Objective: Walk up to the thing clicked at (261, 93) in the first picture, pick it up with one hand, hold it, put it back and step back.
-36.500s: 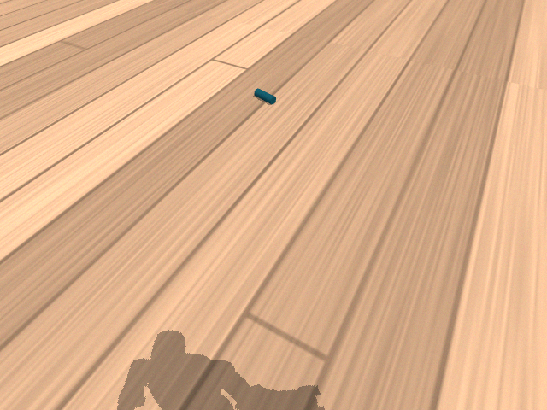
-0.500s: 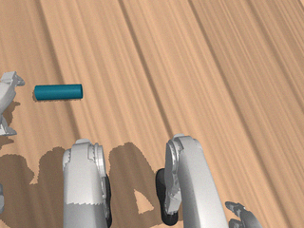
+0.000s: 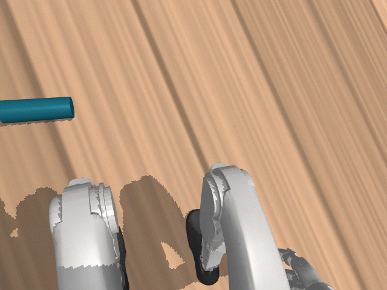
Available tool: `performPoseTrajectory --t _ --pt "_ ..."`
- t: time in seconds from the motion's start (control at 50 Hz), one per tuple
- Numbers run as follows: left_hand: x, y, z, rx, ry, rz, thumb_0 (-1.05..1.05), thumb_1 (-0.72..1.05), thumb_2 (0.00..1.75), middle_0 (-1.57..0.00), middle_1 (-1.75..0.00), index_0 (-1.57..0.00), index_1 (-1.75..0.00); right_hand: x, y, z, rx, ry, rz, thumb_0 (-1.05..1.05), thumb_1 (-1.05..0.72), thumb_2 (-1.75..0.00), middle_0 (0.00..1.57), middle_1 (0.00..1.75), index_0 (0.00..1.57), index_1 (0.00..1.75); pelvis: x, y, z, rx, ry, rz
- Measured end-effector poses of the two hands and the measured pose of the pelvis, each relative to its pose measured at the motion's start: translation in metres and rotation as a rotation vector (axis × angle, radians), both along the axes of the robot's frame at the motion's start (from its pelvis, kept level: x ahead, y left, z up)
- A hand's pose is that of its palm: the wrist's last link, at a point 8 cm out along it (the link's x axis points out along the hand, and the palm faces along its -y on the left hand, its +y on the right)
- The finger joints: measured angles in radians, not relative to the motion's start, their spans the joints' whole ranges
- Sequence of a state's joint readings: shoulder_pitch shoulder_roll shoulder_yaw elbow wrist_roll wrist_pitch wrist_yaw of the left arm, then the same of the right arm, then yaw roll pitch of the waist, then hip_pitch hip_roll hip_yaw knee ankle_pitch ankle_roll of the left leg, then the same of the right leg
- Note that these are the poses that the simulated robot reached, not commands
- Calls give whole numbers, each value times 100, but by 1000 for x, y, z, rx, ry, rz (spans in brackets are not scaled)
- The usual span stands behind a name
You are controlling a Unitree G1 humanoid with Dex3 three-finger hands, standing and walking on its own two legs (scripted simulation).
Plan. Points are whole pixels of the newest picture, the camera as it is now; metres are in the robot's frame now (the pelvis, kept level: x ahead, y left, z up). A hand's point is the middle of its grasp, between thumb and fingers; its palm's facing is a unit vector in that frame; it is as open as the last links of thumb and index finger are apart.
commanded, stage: rise first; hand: left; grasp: from above
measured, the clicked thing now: (38, 109) +0.51 +0.33 -0.30
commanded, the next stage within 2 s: approach in 1.84 s
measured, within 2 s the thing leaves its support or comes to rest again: neither
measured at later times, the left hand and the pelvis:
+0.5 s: hand out of the picture +0.43 +0.39 -0.18, palm faces -0.45 -0.09 -0.89, open 14.2 cm; pelvis +0.01 +0.00 -0.01, yaw -1 degrees
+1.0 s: hand out of the picture +0.44 +0.38 -0.19, palm faces -0.45 -0.09 -0.89, open 14.1 cm; pelvis +0.01 +0.00 -0.01, yaw -2 degrees
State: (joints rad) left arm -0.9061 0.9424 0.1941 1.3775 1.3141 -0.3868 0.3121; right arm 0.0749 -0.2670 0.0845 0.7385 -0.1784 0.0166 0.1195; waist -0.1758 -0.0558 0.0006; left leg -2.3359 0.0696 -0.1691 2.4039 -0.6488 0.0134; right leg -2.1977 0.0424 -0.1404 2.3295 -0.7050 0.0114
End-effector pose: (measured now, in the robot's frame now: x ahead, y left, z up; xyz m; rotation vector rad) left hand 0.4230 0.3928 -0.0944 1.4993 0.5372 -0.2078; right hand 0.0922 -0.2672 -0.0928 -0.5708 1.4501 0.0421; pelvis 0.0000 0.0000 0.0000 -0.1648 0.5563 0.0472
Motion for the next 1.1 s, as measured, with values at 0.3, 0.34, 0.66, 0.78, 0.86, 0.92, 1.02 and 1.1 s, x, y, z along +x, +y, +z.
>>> performPoseTrajectory --t 0.3,0.34,0.66,0.78,0.86,0.92,1.02,1.1 --pt "12 0 -21 -15 7 -4 0 -54 99 -8 -104 -8 -103 -9 3 2 -17 44 -3 0 -92 -91 20 30 20 30 5 4 -6 -18 3 -10" --pt "13 0 -23 -14 6 -6 0 -54 100 -8 -104 -8 -103 -9 3 1 -15 48 -1 0 -92 -91 20 30 20 30 6 4 -6 -18 4 -10" --pt "21 -7 -28 -18 -6 -5 0 -56 101 -8 -104 -8 -104 -4 4 -3 2 34 11 0 -92 -91 20 30 20 30 6 3 -9 -22 -2 -17" --pt "23 -9 -30 -20 -9 -6 0 -55 101 -8 -104 -8 -104 -7 5 -1 -2 29 7 0 -92 -91 20 30 20 30 5 4 -10 -26 -5 -17" --pt "25 -10 -32 -16 -8 -10 0 -55 101 -8 -104 -8 -104 -11 6 1 -2 33 0 0 -92 -91 20 30 20 30 5 4 -11 -27 -6 -16" --pt "26 -12 -33 -13 -4 -12 0 -55 100 -8 -105 -9 -104 -14 6 1 -2 38 -5 0 -92 -91 20 30 20 30 5 4 -11 -28 -7 -16" --pt "28 -14 -35 -16 -2 -14 0 -54 100 -8 -105 -9 -104 -18 6 3 -1 39 -13 0 -92 -91 20 30 20 30 5 4 -11 -29 -7 -16" --pt "30 -17 -36 -14 -3 -16 0 -54 100 -9 -105 -9 -104 -20 7 3 1 37 -15 0 -92 -91 20 30 20 30 4 4 -12 -31 -11 -17"
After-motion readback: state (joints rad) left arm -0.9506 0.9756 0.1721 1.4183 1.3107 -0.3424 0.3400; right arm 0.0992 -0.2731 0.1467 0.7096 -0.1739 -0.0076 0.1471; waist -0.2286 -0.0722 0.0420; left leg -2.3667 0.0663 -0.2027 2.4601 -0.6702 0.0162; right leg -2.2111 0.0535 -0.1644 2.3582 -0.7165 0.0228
